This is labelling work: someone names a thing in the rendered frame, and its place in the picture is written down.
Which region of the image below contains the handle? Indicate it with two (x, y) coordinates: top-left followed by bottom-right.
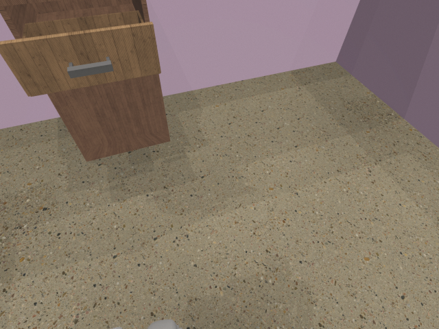
(67, 57), (113, 78)

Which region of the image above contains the cabinet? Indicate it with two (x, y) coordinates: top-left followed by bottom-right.
(0, 0), (170, 162)

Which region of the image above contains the drawer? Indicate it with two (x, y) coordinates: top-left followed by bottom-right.
(0, 10), (161, 97)

